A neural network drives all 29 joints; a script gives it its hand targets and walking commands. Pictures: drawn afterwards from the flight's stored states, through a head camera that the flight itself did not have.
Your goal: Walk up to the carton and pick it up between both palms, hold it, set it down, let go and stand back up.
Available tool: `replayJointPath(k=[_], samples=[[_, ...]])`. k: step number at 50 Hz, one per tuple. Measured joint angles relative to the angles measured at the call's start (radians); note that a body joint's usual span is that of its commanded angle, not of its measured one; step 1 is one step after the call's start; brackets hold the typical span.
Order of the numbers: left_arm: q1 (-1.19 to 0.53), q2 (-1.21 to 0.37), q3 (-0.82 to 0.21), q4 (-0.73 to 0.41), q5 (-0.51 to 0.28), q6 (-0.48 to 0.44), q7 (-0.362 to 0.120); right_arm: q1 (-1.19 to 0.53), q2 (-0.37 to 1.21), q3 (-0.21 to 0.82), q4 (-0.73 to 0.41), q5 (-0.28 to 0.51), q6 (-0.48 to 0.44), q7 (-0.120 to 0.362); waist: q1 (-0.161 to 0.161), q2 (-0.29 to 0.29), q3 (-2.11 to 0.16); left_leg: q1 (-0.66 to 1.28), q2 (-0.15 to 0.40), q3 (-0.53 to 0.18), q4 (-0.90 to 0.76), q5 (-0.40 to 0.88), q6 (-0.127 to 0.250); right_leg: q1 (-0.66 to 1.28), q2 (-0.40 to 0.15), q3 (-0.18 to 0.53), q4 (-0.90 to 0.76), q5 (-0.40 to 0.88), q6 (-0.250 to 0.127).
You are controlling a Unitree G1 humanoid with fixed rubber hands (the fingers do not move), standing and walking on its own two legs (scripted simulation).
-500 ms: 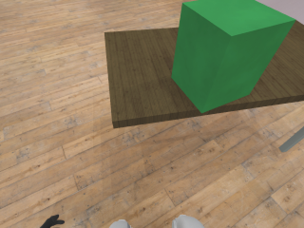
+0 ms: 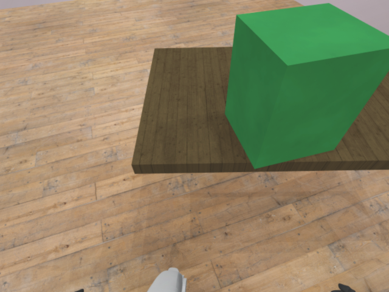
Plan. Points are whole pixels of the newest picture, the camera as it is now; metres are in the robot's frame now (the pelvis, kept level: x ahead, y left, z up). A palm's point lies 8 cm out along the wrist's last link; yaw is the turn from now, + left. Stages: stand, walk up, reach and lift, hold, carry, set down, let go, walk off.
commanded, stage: walk up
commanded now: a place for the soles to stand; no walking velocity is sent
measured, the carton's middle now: (290, 89) +0.56 -0.18 +0.12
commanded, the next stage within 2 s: none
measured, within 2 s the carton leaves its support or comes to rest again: neither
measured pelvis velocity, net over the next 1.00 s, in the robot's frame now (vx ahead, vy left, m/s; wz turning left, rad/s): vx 0.02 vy -0.02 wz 0.10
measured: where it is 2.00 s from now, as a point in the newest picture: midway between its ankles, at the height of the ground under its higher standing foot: outside the picture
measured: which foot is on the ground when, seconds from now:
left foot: up 0.00-0.00, down 0.02-1.00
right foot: down 0.00-0.06, up 0.08-0.22, down 0.24-0.96, up 0.98-1.00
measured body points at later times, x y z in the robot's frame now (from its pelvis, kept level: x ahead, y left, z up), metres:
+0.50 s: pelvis +0.02 -0.03 +0.00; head +0.05 -0.03 +0.45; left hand +0.08 +0.29 -0.10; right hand +0.15 -0.33 -0.11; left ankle +0.09 +0.11 -0.68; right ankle +0.04 -0.14 -0.68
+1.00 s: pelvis +0.02 -0.02 +0.01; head +0.03 -0.01 +0.45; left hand +0.06 +0.30 -0.11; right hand +0.17 -0.32 -0.09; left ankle +0.08 +0.10 -0.69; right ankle +0.04 -0.15 -0.68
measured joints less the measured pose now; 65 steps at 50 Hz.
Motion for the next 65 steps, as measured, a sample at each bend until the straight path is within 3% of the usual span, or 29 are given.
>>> replayJointPath(k=[2, 3, 8, 11, 13, 18, 21, 22, 24, 28, 34, 38, 43, 47, 49, 54, 59, 65], samples=[[0.000, 0.008, 0.000, 0.001, -0.003, 0.006, 0.003, -0.011, 0.001, 0.000, 0.000, 0.000, -0.013, 0.000, -0.001, -0.016, 0.004, 0.017, -0.018, 0.004, -0.080, 0.155, -0.002, 0.000, -0.022, -0.007, 0.012, -0.008, 0.000], [0.000, 0.009, 0.000, 0.001, -0.008, 0.010, 0.004, -0.013, -0.001, 0.000, 0.000, 0.000, -0.023, 0.000, -0.003, -0.019, 0.005, 0.019, -0.024, 0.002, -0.081, 0.171, -0.010, -0.014, -0.026, 0.006, 0.047, 0.023, 0.000], [0.000, 0.040, 0.000, 0.000, -0.009, 0.024, 0.010, -0.008, -0.002, 0.000, 0.001, 0.000, -0.029, -0.001, -0.035, -0.028, 0.005, 0.034, -0.025, -0.015, -0.097, 0.158, -0.020, -0.107, 0.003, 0.124, 0.168, -0.082, 0.000], [0.000, 0.066, 0.000, 0.000, -0.013, 0.024, 0.010, -0.007, -0.001, 0.000, 0.001, 0.000, -0.010, -0.001, -0.044, -0.033, 0.006, 0.030, -0.016, -0.025, -0.087, 0.154, -0.044, -0.102, -0.012, 0.145, 0.102, 0.006, 0.000], [0.000, 0.077, 0.000, 0.000, -0.012, 0.017, 0.013, -0.007, -0.001, 0.000, 0.002, 0.000, 0.014, 0.000, -0.042, -0.024, 0.008, 0.010, -0.013, -0.044, -0.034, 0.103, -0.040, -0.070, -0.006, 0.138, 0.016, 0.035, 0.015], [0.003, 0.045, 0.000, 0.009, -0.009, 0.008, 0.024, -0.006, -0.002, 0.000, 0.008, 0.000, 0.041, 0.003, -0.033, -0.006, 0.007, -0.003, -0.057, -0.070, 0.088, 0.044, -0.029, -0.054, -0.006, 0.118, 0.014, 0.044, 0.036], [0.003, 0.039, 0.000, 0.009, -0.009, -0.002, 0.025, -0.005, -0.003, 0.000, 0.007, 0.000, 0.033, 0.012, -0.045, -0.001, 0.006, 0.037, -0.039, -0.045, -0.048, 0.062, -0.010, -0.055, -0.018, 0.099, 0.012, 0.039, 0.040], [0.003, 0.038, 0.000, 0.010, -0.009, -0.002, 0.025, -0.005, -0.001, 0.000, 0.007, 0.000, 0.029, 0.014, -0.048, -0.006, 0.007, 0.043, -0.042, -0.043, -0.076, 0.115, -0.020, -0.054, -0.026, 0.098, 0.012, 0.037, 0.044], [0.003, 0.036, 0.000, 0.010, -0.014, -0.002, 0.025, -0.006, 0.000, 0.000, 0.007, 0.000, 0.020, 0.016, -0.048, -0.012, 0.007, 0.043, -0.049, -0.041, -0.079, 0.133, -0.043, -0.053, -0.032, 0.103, 0.013, 0.038, 0.044], [0.003, 0.038, 0.000, 0.010, -0.024, -0.002, 0.032, -0.022, 0.000, 0.000, 0.008, 0.000, 0.019, 0.016, -0.045, -0.009, 0.007, 0.043, -0.039, -0.042, -0.069, 0.121, -0.051, -0.050, -0.011, 0.121, 0.008, 0.034, 0.045], [0.003, 0.035, 0.000, 0.010, -0.022, -0.015, 0.034, -0.048, -0.001, 0.000, 0.007, 0.000, 0.036, 0.016, -0.040, -0.003, 0.007, 0.048, -0.044, -0.041, -0.035, 0.051, -0.019, -0.041, -0.018, 0.113, 0.007, 0.032, 0.046], [0.003, 0.035, 0.000, 0.010, -0.022, -0.012, 0.034, -0.049, 0.000, 0.000, 0.007, 0.000, 0.024, 0.022, -0.042, -0.006, 0.007, 0.055, -0.052, -0.036, -0.076, 0.123, -0.044, -0.040, -0.034, 0.114, 0.007, 0.036, 0.049], [0.003, 0.039, 0.000, 0.010, -0.024, -0.010, 0.037, -0.059, 0.000, 0.000, 0.008, 0.000, 0.025, 0.023, -0.036, 0.001, 0.007, 0.055, -0.039, -0.039, -0.072, 0.120, -0.043, -0.035, -0.008, 0.130, -0.010, 0.048, 0.049], [0.001, 0.041, -0.001, 0.011, 0.006, 0.005, 0.027, -0.058, 0.000, 0.000, 0.009, 0.000, 0.031, 0.013, -0.033, -0.006, 0.007, 0.061, -0.043, -0.021, -0.038, 0.046, -0.010, -0.030, -0.015, 0.129, -0.011, 0.050, 0.051], [-0.003, 0.045, 0.000, 0.011, 0.019, 0.044, 0.015, -0.034, -0.001, 0.000, 0.008, 0.000, 0.001, -0.006, -0.035, -0.018, 0.008, 0.075, -0.042, -0.016, -0.080, 0.128, -0.017, -0.035, -0.015, 0.135, 0.003, 0.055, 0.051], [-0.009, 0.080, 0.000, 0.011, 0.025, 0.112, 0.001, 0.050, -0.001, 0.000, 0.009, 0.000, -0.018, -0.052, -0.035, -0.058, 0.009, 0.076, -0.012, -0.017, -0.101, 0.132, -0.048, -0.120, 0.039, 0.221, 0.154, 0.013, 0.051], [-0.009, 0.133, 0.010, 0.010, 0.030, 0.139, -0.023, 0.102, -0.001, 0.000, 0.009, 0.000, -0.018, -0.064, -0.043, -0.106, 0.022, 0.074, 0.043, -0.020, -0.096, 0.134, -0.074, -0.142, 0.028, 0.224, 0.191, 0.050, 0.051], [-0.009, 0.171, 0.027, 0.010, 0.030, 0.137, -0.044, 0.103, -0.010, 0.000, 0.009, 0.000, -0.015, -0.064, -0.048, -0.132, 0.021, 0.050, 0.121, -0.026, -0.073, 0.133, -0.112, -0.128, 0.007, 0.227, 0.162, 0.002, 0.051]])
